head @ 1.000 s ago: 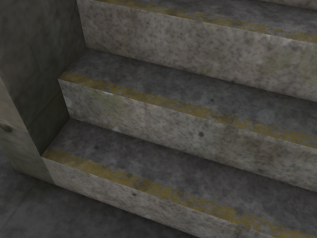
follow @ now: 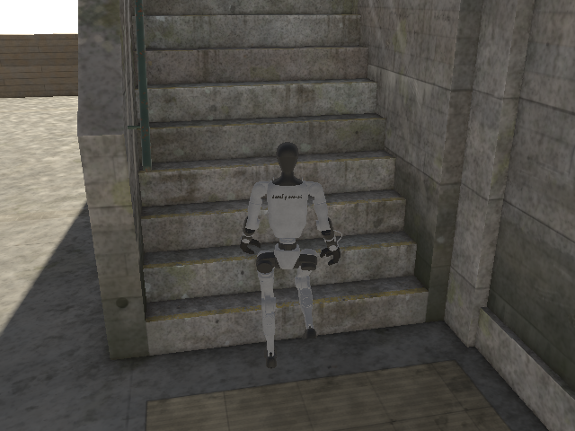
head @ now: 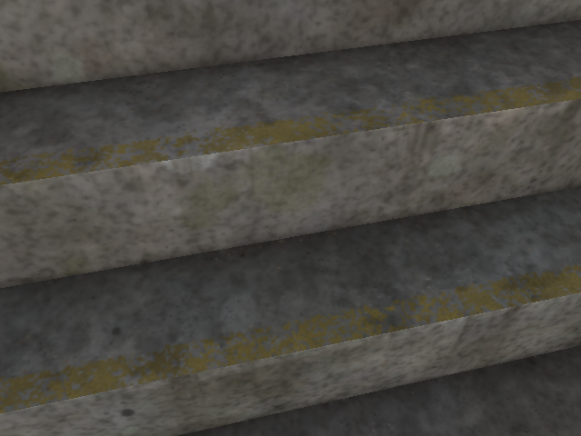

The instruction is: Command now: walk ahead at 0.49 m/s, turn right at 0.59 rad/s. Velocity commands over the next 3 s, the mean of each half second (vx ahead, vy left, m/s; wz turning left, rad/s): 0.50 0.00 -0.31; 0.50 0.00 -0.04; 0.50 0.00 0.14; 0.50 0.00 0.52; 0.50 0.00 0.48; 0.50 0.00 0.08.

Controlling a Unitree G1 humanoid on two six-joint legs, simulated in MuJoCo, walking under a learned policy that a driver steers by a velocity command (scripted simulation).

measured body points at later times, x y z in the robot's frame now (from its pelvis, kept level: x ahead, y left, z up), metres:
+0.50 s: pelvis +0.13 -0.08 +0.00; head +0.14 -0.10 +0.45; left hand +0.19 +0.16 -0.13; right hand +0.31 -0.30 -0.09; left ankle +0.09 +0.03 -0.36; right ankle +0.12 -0.19 -0.74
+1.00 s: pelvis +0.20 -0.07 +0.17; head +0.19 -0.06 +0.62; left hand +0.41 +0.13 +0.09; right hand +0.25 -0.32 +0.03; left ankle +0.29 +0.02 -0.50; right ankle +0.19 -0.21 -0.31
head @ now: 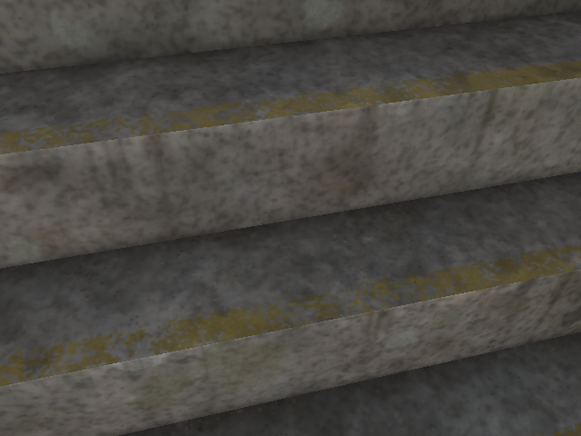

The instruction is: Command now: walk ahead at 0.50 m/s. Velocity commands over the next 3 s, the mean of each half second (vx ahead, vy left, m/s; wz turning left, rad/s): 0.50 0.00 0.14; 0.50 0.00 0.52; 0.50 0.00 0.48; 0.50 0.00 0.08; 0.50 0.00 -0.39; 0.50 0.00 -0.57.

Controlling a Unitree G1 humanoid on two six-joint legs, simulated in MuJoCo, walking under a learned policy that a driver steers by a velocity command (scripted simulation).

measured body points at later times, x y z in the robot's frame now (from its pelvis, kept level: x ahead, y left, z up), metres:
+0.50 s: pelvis +0.08 -0.14 +0.01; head +0.07 -0.15 +0.46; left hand +0.09 +0.07 -0.13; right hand +0.25 -0.35 -0.11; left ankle +0.02 -0.04 -0.47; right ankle +0.12 -0.21 -0.67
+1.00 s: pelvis +0.19 -0.14 +0.06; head +0.20 -0.15 +0.51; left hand +0.05 +0.06 -0.08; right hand +0.46 -0.27 -0.03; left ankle +0.16 +0.00 -0.30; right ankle +0.12 -0.22 -0.67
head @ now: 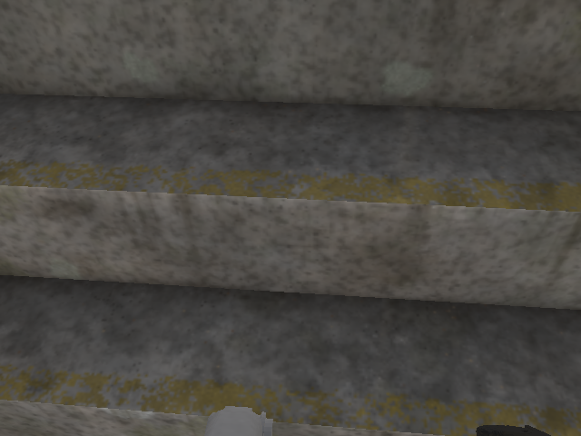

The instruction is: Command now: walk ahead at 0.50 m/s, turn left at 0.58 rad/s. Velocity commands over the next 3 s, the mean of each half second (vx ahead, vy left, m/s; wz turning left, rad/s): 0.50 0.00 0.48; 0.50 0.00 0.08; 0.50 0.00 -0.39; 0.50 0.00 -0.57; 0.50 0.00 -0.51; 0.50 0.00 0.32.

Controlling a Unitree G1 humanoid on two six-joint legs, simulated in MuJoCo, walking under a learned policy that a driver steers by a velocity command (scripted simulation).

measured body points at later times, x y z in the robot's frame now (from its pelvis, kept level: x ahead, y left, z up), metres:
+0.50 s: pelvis +0.22 +0.09 +0.24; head +0.29 +0.09 +0.69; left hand +0.57 +0.23 +0.24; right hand +0.15 -0.14 +0.10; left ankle +0.19 +0.15 -0.50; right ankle +0.14 -0.02 -0.24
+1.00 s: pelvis +0.40 +0.14 +0.44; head +0.40 +0.17 +0.89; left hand +0.34 +0.39 +0.27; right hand +0.62 -0.06 +0.37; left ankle +0.44 +0.30 -0.04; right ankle +0.42 -0.02 -0.27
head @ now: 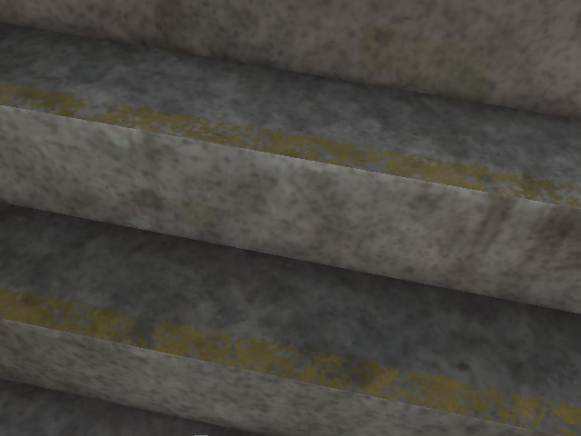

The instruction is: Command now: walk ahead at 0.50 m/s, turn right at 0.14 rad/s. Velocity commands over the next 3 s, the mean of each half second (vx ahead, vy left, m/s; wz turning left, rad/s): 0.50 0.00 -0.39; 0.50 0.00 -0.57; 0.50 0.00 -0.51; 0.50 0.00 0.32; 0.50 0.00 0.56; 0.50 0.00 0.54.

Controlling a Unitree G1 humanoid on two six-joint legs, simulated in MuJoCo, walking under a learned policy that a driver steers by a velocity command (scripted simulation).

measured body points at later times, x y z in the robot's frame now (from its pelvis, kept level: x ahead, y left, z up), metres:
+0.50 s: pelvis +0.16 +0.07 +0.05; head +0.21 +0.10 +0.50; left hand +0.52 +0.12 +0.03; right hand -0.07 -0.06 -0.06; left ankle +0.08 +0.21 -0.70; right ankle +0.10 -0.04 -0.43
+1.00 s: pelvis +0.20 +0.07 +0.15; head +0.20 +0.09 +0.60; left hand +0.53 +0.08 +0.11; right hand +0.09 -0.11 +0.02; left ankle +0.22 +0.12 -0.48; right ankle +0.09 -0.02 -0.29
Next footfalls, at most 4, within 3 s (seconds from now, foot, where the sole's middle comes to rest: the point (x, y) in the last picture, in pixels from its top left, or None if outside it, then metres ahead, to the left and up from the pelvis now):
0.16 left None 0.11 0.19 -0.74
0.50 right None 0.11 -0.03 -0.53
0.76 left None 0.26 0.11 -0.51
1.44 right None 0.22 -0.31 -0.51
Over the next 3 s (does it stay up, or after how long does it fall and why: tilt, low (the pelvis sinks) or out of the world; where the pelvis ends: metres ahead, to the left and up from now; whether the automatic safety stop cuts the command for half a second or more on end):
stays up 0.46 -0.34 0.49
